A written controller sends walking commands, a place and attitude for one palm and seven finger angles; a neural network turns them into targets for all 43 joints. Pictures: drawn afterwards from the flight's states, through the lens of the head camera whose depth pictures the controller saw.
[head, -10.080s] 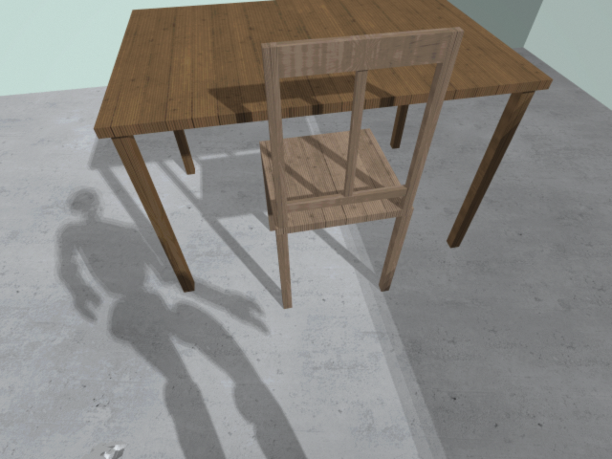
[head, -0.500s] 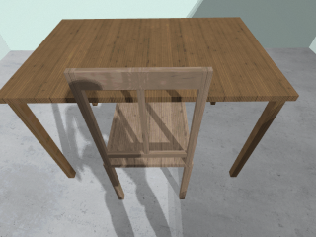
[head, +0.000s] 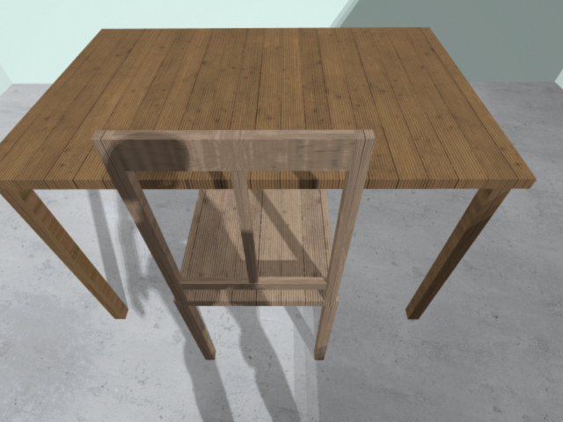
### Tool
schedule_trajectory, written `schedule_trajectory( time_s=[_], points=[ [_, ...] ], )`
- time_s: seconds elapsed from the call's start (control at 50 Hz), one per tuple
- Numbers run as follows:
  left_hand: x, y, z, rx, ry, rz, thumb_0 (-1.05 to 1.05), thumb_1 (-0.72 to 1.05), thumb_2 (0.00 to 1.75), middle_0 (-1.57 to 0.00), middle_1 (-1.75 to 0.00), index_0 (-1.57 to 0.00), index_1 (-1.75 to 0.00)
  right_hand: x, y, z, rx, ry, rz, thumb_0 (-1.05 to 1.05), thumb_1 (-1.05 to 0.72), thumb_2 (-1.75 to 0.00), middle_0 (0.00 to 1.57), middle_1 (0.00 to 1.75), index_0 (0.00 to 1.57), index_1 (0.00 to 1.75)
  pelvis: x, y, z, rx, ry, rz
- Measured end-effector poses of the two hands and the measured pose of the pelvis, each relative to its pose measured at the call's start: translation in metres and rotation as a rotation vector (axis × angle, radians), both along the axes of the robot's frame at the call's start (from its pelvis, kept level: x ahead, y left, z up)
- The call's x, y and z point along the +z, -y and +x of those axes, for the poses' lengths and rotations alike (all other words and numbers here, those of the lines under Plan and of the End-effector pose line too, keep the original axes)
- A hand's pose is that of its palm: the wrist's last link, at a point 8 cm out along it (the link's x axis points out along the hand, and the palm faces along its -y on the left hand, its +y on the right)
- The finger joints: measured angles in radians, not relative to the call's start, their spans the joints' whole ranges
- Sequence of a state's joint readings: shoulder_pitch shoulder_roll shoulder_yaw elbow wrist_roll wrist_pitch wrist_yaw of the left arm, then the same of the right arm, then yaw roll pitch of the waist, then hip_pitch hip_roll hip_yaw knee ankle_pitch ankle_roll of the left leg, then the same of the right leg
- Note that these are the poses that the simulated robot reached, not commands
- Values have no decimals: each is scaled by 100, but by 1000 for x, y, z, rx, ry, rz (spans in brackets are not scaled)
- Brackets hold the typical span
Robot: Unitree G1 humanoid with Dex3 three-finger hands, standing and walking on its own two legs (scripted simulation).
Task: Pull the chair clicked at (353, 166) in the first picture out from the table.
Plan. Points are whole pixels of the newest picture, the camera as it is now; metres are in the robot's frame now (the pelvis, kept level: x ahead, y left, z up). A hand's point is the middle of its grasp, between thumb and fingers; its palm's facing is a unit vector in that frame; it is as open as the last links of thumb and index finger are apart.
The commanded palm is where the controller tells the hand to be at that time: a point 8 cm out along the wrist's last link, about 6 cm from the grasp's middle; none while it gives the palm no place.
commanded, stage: come to a stop and stand still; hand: left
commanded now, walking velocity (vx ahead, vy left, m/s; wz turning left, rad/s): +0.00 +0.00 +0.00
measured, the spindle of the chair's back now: (247, 235) +0.45 +0.10 -0.06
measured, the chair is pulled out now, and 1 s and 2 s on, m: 0.00 0.00 0.00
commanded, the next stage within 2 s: look again from close up in 0.30 s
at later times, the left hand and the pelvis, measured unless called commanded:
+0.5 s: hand out of the picture +0.00 +0.15 -0.17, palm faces +0.02 -0.98 -0.19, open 7.4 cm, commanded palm none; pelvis +0.01 -0.02 +0.00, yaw +0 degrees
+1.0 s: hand out of the picture -0.01 +0.13 -0.17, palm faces +0.03 -0.98 -0.18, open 7.4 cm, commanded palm none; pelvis +0.00 -0.03 +0.00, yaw +0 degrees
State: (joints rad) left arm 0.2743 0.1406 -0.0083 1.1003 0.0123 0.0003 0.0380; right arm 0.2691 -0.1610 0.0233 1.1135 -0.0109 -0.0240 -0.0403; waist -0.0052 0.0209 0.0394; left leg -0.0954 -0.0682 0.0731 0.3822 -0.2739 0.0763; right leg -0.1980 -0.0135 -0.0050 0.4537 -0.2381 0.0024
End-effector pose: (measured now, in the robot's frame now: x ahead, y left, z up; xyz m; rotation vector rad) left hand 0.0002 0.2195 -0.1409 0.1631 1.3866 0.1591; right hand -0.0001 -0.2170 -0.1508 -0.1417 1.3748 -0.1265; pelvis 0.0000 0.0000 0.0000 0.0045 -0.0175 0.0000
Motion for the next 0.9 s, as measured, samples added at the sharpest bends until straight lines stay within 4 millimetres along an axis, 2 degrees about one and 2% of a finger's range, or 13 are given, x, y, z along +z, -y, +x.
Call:
schedule_trajectory(
  time_s=[0.24, 0.9],
  points=[
    [-1, 12, 1, 5, -6, -10, 1, 92, 89, -20, -30, -20, -30, 3, 12, 7, 5, -6, -7, 0, -91, -90, 20, 30, 20, 30, 1, 11, 6, 3, -1, -1],
    [-2, 36, -14, 14, -23, -29, 1, 91, 89, -20, -30, -20, -30, 3, 18, -19, -21, -54, 16, 0, -91, -90, 20, 30, 20, 30, 3, 28, 3, 1, 3, 1]
  ],
)
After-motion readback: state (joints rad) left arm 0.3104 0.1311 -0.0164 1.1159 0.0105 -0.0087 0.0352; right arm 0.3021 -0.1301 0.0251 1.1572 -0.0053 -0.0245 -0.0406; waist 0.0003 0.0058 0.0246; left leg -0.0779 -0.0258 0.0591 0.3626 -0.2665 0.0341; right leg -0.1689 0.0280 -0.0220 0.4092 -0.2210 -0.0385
